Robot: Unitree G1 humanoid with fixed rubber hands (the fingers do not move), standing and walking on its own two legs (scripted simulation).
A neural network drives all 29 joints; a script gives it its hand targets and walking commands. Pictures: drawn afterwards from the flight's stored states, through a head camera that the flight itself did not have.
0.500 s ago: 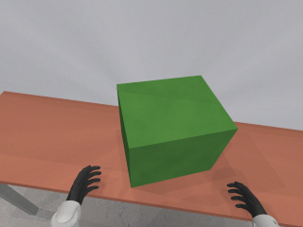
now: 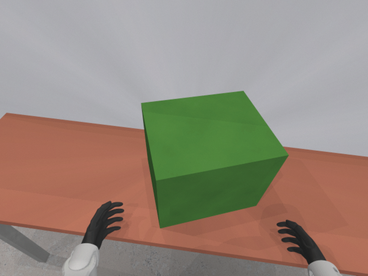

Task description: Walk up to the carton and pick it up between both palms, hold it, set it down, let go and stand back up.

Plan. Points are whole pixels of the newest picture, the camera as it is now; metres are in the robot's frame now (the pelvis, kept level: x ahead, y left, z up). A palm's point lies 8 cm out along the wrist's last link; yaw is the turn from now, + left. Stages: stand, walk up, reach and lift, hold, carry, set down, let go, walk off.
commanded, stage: stand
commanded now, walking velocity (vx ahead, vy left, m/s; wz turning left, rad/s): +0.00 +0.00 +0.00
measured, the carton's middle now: (202, 158) +0.40 -0.01 +0.00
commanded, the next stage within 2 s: none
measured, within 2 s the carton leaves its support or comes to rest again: neither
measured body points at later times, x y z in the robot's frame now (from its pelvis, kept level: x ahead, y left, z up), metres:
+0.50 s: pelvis +0.00 +0.00 +0.00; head -0.01 +0.02 +0.45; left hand +0.21 +0.23 -0.05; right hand +0.20 -0.25 -0.04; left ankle +0.04 +0.12 -0.74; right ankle -0.01 -0.09 -0.74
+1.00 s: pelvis +0.00 +0.00 +0.00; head -0.01 +0.01 +0.45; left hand +0.21 +0.23 -0.05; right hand +0.20 -0.25 -0.04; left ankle +0.04 +0.12 -0.74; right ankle -0.01 -0.09 -0.74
